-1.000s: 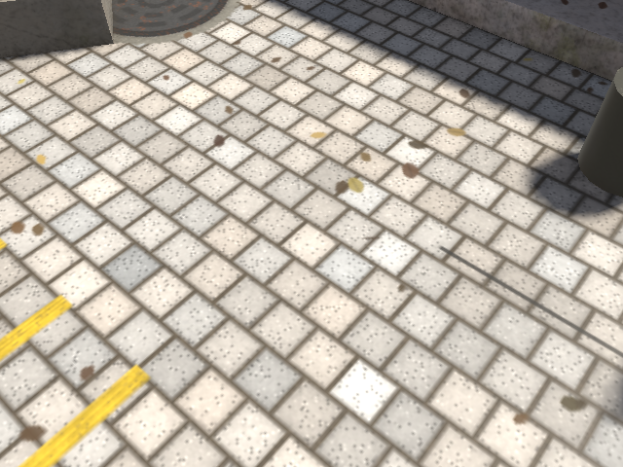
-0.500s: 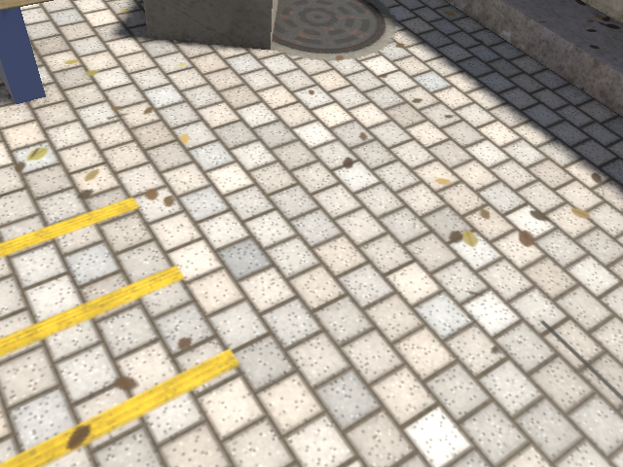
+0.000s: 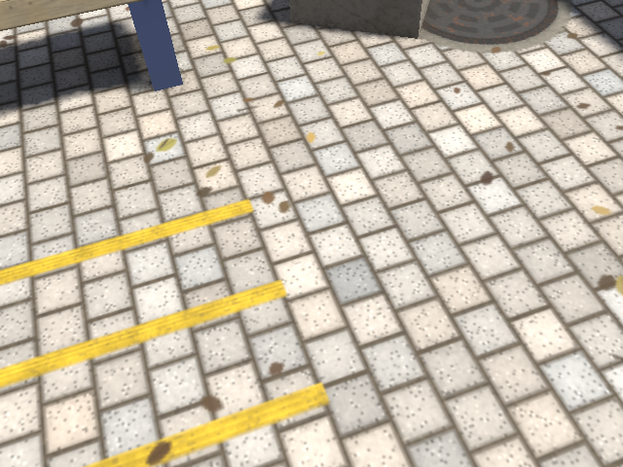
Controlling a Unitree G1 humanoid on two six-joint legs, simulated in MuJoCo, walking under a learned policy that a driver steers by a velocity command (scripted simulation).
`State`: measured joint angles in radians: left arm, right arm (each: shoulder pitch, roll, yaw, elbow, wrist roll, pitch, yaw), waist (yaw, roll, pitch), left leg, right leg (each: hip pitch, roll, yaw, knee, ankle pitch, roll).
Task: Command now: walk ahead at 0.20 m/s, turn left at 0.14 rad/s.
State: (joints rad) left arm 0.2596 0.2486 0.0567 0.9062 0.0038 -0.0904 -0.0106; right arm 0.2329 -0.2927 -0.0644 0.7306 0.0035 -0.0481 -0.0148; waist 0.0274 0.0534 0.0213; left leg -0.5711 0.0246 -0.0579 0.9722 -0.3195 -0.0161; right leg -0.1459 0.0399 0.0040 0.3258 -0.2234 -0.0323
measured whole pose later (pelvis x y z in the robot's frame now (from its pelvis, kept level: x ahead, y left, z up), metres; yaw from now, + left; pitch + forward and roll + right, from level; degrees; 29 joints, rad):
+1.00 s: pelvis +0.16 -0.01 -0.01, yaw +0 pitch -2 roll +0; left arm 0.18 0.23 0.01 1.02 0.00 -0.01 0.02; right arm 0.15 -0.24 -0.05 0.97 0.00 0.02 -0.04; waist 0.01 0.00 0.05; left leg -0.24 0.01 -0.02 0.52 -0.25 -0.03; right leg -0.15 0.00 -0.02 0.52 -0.35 -0.01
